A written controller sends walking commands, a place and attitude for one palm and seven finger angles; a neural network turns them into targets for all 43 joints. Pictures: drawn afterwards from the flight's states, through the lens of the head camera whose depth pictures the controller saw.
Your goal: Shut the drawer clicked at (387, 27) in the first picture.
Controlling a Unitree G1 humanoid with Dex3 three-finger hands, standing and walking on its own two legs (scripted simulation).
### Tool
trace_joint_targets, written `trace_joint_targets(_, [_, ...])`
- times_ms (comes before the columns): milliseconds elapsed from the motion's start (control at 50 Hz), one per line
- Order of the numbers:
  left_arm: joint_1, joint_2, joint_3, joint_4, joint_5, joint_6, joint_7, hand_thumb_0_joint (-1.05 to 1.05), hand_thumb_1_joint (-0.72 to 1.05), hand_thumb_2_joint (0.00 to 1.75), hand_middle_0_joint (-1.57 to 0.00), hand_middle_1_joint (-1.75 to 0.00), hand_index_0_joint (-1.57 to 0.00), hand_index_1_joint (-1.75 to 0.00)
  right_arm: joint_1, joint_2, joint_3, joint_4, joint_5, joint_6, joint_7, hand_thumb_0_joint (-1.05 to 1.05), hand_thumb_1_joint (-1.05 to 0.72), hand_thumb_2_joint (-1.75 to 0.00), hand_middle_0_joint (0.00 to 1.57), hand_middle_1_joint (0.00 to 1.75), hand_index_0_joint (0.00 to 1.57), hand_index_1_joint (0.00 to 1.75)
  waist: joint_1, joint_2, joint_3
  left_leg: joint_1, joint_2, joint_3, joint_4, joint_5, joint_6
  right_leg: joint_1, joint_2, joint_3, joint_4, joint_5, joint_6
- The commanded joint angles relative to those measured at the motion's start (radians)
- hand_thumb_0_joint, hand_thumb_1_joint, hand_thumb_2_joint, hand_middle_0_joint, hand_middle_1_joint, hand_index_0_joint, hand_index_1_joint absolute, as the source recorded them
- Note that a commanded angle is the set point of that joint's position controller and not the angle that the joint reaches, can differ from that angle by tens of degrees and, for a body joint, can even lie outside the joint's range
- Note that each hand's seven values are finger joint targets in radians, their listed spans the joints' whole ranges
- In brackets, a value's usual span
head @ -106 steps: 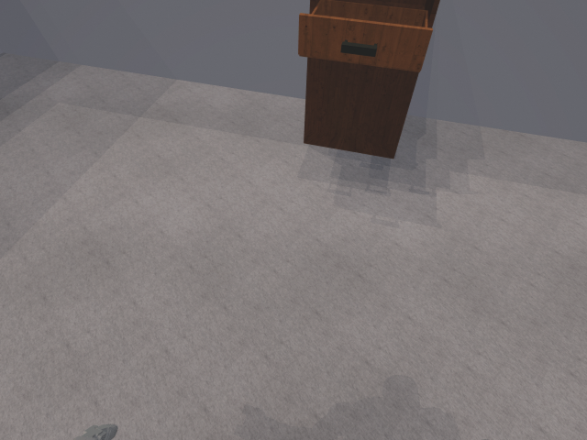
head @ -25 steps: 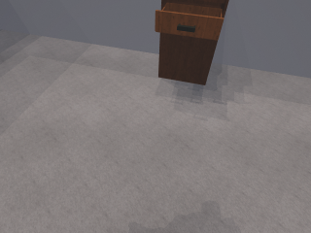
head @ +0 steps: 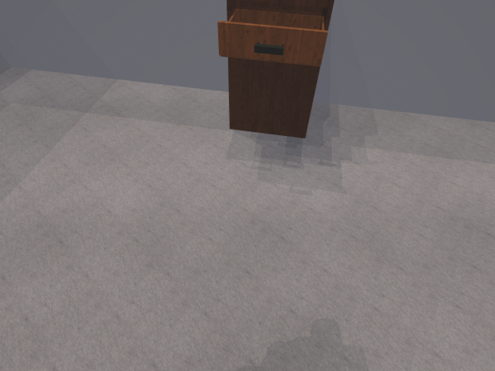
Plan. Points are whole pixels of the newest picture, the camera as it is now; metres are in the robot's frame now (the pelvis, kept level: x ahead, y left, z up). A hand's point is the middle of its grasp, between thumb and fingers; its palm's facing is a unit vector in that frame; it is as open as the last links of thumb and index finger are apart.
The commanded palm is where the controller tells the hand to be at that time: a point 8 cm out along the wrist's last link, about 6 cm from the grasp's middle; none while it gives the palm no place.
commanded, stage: walk to a spot facing it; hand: left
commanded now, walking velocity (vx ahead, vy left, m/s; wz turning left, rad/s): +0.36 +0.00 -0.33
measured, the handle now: (269, 47) +1.35 +0.01 -0.06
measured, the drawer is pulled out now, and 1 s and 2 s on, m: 0.29 0.29 0.29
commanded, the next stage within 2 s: turn to face it in 1.52 s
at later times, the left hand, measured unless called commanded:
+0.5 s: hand out of the picture +0.11 +0.16 -0.18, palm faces -0.02 -0.99 -0.14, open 7.4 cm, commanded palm none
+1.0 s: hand (230, 200) +0.57 +0.09 -0.16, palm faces -0.32 -0.93 -0.20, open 7.4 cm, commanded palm none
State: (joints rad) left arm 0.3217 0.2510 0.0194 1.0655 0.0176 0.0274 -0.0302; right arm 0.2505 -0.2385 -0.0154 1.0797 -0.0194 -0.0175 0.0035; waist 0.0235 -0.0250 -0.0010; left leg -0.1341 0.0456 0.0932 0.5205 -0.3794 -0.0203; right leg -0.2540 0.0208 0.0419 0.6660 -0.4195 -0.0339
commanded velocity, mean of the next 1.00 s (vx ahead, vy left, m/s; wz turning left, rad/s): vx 0.37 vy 0.00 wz -0.22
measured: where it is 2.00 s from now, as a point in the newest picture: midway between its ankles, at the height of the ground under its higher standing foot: (288, 254)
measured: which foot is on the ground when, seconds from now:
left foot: down 0.00-0.10, up 0.12-0.50, down 0.52-0.98, up 1.00-1.00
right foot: down 0.00-0.52, up 0.54-0.96, down 0.98-1.00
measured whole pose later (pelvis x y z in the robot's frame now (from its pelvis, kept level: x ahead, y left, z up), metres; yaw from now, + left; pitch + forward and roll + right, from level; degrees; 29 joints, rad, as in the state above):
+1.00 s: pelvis +0.41 -0.05 -0.01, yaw -18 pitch -1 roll +0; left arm 0.13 0.19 0.06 0.98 0.03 -0.04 -0.03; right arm 0.42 -0.17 -0.05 1.14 -0.02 -0.04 0.00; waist -0.04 0.01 0.06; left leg -0.09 0.12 0.24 0.66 -0.47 -0.03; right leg -0.38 -0.06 -0.14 0.59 -0.18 -0.04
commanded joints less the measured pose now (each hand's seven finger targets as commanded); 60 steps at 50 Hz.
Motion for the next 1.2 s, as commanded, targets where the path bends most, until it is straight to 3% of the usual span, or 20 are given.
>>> trace_joint_targets(0, [-0.121, 0.052, 0.035, -0.138, 0.002, -0.060, -0.002, 0.00, 0.90, 0.90, -0.20, -0.30, -0.20, -0.30, 0.095, -0.194, -0.056, -0.030, -0.007, -0.034, -0.022, 0.00, -0.90, -0.90, 0.20, 0.30, 0.20, 0.30, -0.052, 0.181, 0.125, 0.098, 0.323, -0.245, -0.204, 0.223, 0.194, -0.271, -0.072, -0.074, 0.065, -0.084, 0.011])
trace_joint_targets(40, [0.076, 0.037, 0.045, -0.065, 0.008, -0.067, -0.004, 0.00, 0.90, 0.90, -0.20, -0.30, -0.20, -0.30, 0.040, -0.165, -0.047, -0.036, -0.005, -0.033, -0.023, 0.00, -0.90, -0.90, 0.20, 0.30, 0.20, 0.30, 0.044, 0.093, 0.048, -0.099, 0.198, -0.055, 0.057, 0.257, 0.101, 0.109, -0.030, -0.129, -0.161, 0.104, -0.006])
trace_joint_targets(80, [0.363, 0.197, 0.077, 0.025, -0.003, -0.088, 0.028, 0.00, 0.90, 0.90, -0.20, -0.30, -0.20, -0.30, -0.084, -0.072, -0.025, -0.125, 0.008, -0.052, -0.007, 0.00, -0.90, -0.90, 0.20, 0.30, 0.20, 0.30, 0.137, -0.327, 0.012, -0.567, -0.001, 0.060, 0.593, -0.178, 0.014, 0.414, -0.394, 0.519, -0.420, 0.276, -0.169])
trace_joint_targets(100, [0.360, 0.168, 0.067, 0.035, -0.005, -0.088, 0.039, 0.00, 0.90, 0.90, -0.20, -0.30, -0.20, -0.30, -0.151, -0.085, -0.032, -0.131, 0.005, -0.054, -0.009, 0.00, -0.90, -0.90, 0.20, 0.30, 0.20, 0.30, 0.140, -0.194, 0.065, -0.610, 0.042, -0.045, 0.673, -0.160, 0.022, 0.352, -0.400, 0.538, -0.417, 0.348, -0.214])
trace_joint_targets(200, [0.183, 0.048, 0.038, -0.003, 0.008, -0.101, 0.051, 0.00, 0.90, 0.90, -0.20, -0.30, -0.20, -0.30, -0.067, -0.005, -0.043, -0.081, -0.006, -0.027, 0.006, 0.00, -0.90, -0.90, 0.20, 0.30, 0.20, 0.30, 0.002, -0.035, 0.106, -0.539, 0.093, -0.034, 0.596, 0.066, -0.015, 0.166, -0.283, 0.234, -0.439, 0.377, -0.176])
trace_joint_targets(380, [0.201, 0.038, 0.041, 0.043, 0.009, -0.110, 0.061, 0.00, 0.90, 0.90, -0.20, -0.30, -0.20, -0.30, -0.202, 0.035, -0.040, -0.153, 0.008, -0.041, 0.030, 0.00, -0.90, -0.90, 0.20, 0.30, 0.20, 0.30, 0.015, -0.101, 0.134, -0.399, 0.044, 0.031, 0.202, 0.214, 0.011, 0.180, -0.214, 0.100, -0.435, 0.586, -0.116])
trace_joint_targets(440, [0.165, 0.057, 0.051, 0.040, 0.004, -0.109, 0.061, 0.00, 0.90, 0.90, -0.20, -0.30, -0.20, -0.30, -0.020, -0.001, -0.053, -0.100, 0.001, -0.052, 0.010, 0.00, -0.90, -0.90, 0.20, 0.30, 0.20, 0.30, -0.079, -0.068, 0.043, -0.102, -0.024, 0.058, 0.065, 0.235, 0.042, 0.154, -0.179, 0.056, -0.205, 0.801, -0.089])
trace_joint_targets(460, [0.158, 0.049, 0.054, 0.036, 0.002, -0.109, 0.059, 0.00, 0.90, 0.90, -0.20, -0.30, -0.20, -0.30, 0.143, -0.048, -0.064, -0.055, -0.004, -0.056, -0.001, 0.00, -0.90, -0.90, 0.20, 0.30, 0.20, 0.30, -0.138, -0.033, -0.051, 0.108, 0.006, 0.010, 0.033, 0.254, 0.058, 0.081, -0.143, 0.038, -0.005, 0.734, -0.067])
trace_joint_targets(500, [0.209, -0.043, 0.046, -0.011, -0.013, -0.108, 0.040, 0.00, 0.90, 0.90, -0.20, -0.30, -0.20, -0.30, 0.331, -0.215, -0.096, -0.018, -0.015, -0.053, -0.016, 0.00, -0.90, -0.90, 0.20, 0.30, 0.20, 0.30, -0.152, 0.324, -0.197, 0.355, 0.441, -0.605, -0.215, 0.140, 0.224, -0.269, 0.054, -0.059, 0.596, -0.130, -0.018])
trace_joint_targets(520, [0.161, -0.029, 0.044, -0.025, -0.003, -0.104, 0.045, 0.00, 0.90, 0.90, -0.20, -0.30, -0.20, -0.30, 0.241, -0.173, -0.087, -0.024, -0.002, -0.048, -0.018, 0.00, -0.90, -0.90, 0.20, 0.30, 0.20, 0.30, -0.124, 0.242, -0.144, 0.232, 0.453, -0.610, -0.289, -0.083, 0.232, -0.327, -0.005, 0.002, 0.709, -0.109, -0.032])
trace_joint_targets(560, [0.057, -0.035, 0.044, -0.038, 0.007, -0.089, 0.027, 0.00, 0.90, 0.90, -0.20, -0.30, -0.20, -0.30, 0.088, -0.048, -0.060, -0.063, -0.003, -0.056, -0.019, 0.00, -0.90, -0.90, 0.20, 0.30, 0.20, 0.30, -0.070, 0.152, 0.082, -0.049, 0.381, -0.439, -0.345, -0.181, 0.193, -0.383, -0.105, -0.006, 0.710, 0.042, -0.021])
trace_joint_targets(640, [0.096, -0.085, 0.047, -0.038, 0.019, -0.040, 0.013, 0.00, 0.90, 0.90, -0.20, -0.30, -0.20, -0.30, 0.043, -0.003, -0.046, -0.060, -0.004, -0.077, -0.022, 0.00, -0.90, -0.90, 0.20, 0.30, 0.20, 0.30, 0.009, 0.127, 0.084, -0.218, 0.277, -0.129, -0.361, 0.023, 0.151, -0.269, -0.143, -0.037, 0.536, 0.133, 0.008])
trace_joint_targets(860, [-0.203, -0.042, 0.048, -0.149, 0.018, -0.052, -0.004, 0.00, 0.90, 0.90, -0.20, -0.30, -0.20, -0.30, 0.172, -0.070, -0.066, -0.010, -0.015, -0.060, -0.011, 0.00, -0.90, -0.90, 0.20, 0.30, 0.20, 0.30, -0.062, 0.111, 0.101, 0.022, 0.283, 0.003, -0.285, 0.238, 0.151, -0.198, -0.108, -0.162, -0.040, 0.200, 0.026])
trace_joint_targets(920, [-0.031, 0.003, 0.060, -0.083, 0.020, -0.067, 0.000, 0.00, 0.90, 0.90, -0.20, -0.30, -0.20, -0.30, 0.160, -0.071, -0.056, -0.003, -0.009, -0.053, -0.011, 0.00, -0.90, -0.90, 0.20, 0.30, 0.20, 0.30, 0.031, 0.073, 0.016, -0.012, 0.210, 0.105, 0.009, 0.460, 0.091, 0.104, -0.040, -0.213, -0.173, 0.223, -0.014])
trace_joint_targets(940, [0.111, 0.079, 0.078, -0.041, 0.023, -0.080, 0.010, 0.00, 0.90, 0.90, -0.20, -0.30, -0.20, -0.30, 0.155, -0.044, -0.049, -0.013, 0.002, -0.056, -0.002, 0.00, -0.90, -0.90, 0.20, 0.30, 0.20, 0.30, 0.093, -0.047, -0.074, -0.185, 0.159, 0.164, 0.271, 0.393, 0.051, 0.340, -0.177, -0.042, -0.216, 0.146, -0.076])
trace_joint_targets(960, [0.229, 0.200, 0.108, -0.014, 0.015, -0.089, 0.025, 0.00, 0.90, 0.90, -0.20, -0.30, -0.20, -0.30, 0.152, 0.019, -0.033, -0.059, 0.010, -0.061, 0.004, 0.00, -0.90, -0.90, 0.20, 0.30, 0.20, 0.30, 0.112, -0.297, -0.146, -0.485, 0.024, 0.163, 0.592, -0.125, 0.008, 0.543, -0.446, 0.395, -0.342, 0.187, -0.199])
trace_joint_targets(980, [0.225, 0.216, 0.107, -0.006, -0.004, -0.084, 0.032, 0.00, 0.90, 0.90, -0.20, -0.30, -0.20, -0.30, 0.064, -0.032, -0.044, -0.076, 0.009, -0.057, 0.000, 0.00, -0.90, -0.90, 0.20, 0.30, 0.20, 0.30, 0.127, -0.216, -0.134, -0.538, 0.054, 0.018, 0.735, -0.182, 0.027, 0.463, -0.477, 0.454, -0.404, 0.134, -0.227])
trace_joint_targets(1040, [0.021, 0.080, 0.066, -0.053, 0.002, -0.088, 0.041, 0.00, 0.90, 0.90, -0.20, -0.30, -0.20, -0.30, 0.009, -0.003, -0.049, -0.072, -0.005, -0.042, 0.002, 0.00, -0.90, -0.90, 0.20, 0.30, 0.20, 0.30, 0.025, -0.024, 0.035, -0.513, 0.140, -0.059, 0.706, 0.026, 0.019, 0.146, -0.376, 0.210, -0.457, 0.099, -0.155])
trace_joint_targets(1080, [-0.023, 0.049, 0.059, -0.054, 0.010, -0.098, 0.044, 0.00, 0.90, 0.90, -0.20, -0.30, -0.20, -0.30, 0.091, 0.028, -0.046, -0.044, -0.009, -0.025, 0.005, 0.00, -0.90, -0.90, 0.20, 0.30, 0.20, 0.30, -0.032, -0.065, 0.037, -0.427, 0.142, -0.031, 0.596, 0.050, 0.000, 0.059, -0.330, 0.075, -0.465, 0.200, -0.128])
trace_joint_targets(1180, [0.000, 0.071, 0.061, -0.024, 0.011, -0.105, 0.038, 0.00, 0.90, 0.90, -0.20, -0.30, -0.20, -0.30, 0.031, 0.059, -0.042, -0.081, -0.004, -0.026, 0.026, 0.00, -0.90, -0.90, 0.20, 0.30, 0.20, 0.30, -0.026, -0.085, 0.053, -0.333, 0.109, 0.024, 0.257, 0.117, -0.013, 0.031, -0.282, -0.008, -0.460, 0.194, -0.117])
